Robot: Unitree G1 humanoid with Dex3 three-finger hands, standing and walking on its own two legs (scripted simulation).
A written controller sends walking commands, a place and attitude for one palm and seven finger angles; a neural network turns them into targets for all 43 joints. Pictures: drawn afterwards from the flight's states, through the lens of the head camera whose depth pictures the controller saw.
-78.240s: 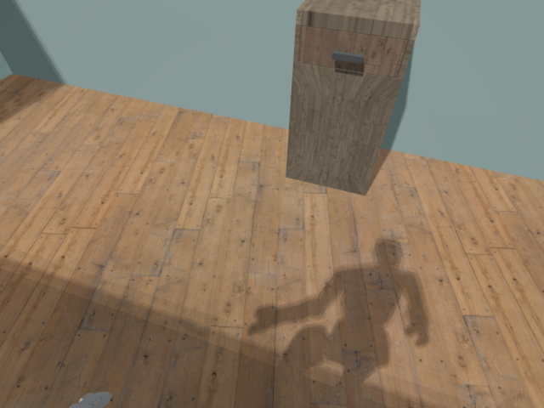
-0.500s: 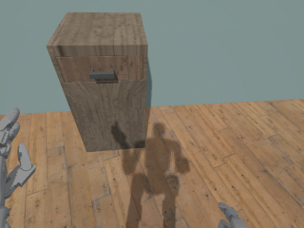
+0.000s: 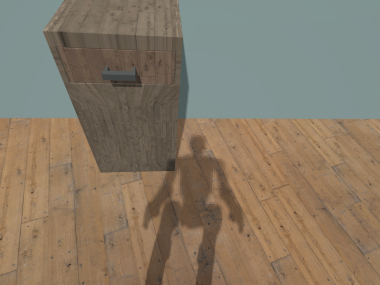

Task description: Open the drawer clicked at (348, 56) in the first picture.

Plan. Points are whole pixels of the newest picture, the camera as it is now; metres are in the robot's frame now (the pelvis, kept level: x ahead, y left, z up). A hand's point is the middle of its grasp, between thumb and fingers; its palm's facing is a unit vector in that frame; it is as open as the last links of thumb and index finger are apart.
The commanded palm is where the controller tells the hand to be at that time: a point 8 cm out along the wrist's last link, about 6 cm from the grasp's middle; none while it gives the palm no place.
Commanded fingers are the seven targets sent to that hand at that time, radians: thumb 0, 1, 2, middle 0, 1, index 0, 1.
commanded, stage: let the arm hang, fingers relaxed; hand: left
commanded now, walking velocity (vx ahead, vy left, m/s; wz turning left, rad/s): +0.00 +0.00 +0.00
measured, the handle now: (119, 72) +0.79 +0.30 -0.03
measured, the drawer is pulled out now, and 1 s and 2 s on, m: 0.00 0.00 0.00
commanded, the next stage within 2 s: look to check the result in 0.74 s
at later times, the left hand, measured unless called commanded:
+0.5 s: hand out of the picture +0.02 +0.21 -0.15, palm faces -0.01 -0.97 -0.25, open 7.3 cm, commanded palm none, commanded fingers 0.00 0.90 0.90 -0.20 -0.30 -0.20 -0.30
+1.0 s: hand out of the picture -0.01 +0.21 -0.16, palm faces +0.00 -0.97 -0.23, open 7.3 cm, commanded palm none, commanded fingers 0.00 0.90 0.90 -0.20 -0.30 -0.20 -0.30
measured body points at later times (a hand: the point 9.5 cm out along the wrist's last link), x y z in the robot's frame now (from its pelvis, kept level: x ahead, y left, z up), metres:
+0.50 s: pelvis -0.02 +0.01 +0.02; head -0.02 +0.00 +0.47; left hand +0.02 +0.26 -0.13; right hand -0.03 -0.21 -0.15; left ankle +0.00 +0.15 -0.73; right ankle -0.02 -0.07 -0.73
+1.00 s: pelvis -0.02 +0.02 +0.02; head -0.01 +0.01 +0.47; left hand -0.01 +0.26 -0.14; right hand -0.04 -0.20 -0.15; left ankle +0.00 +0.15 -0.73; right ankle -0.02 -0.07 -0.73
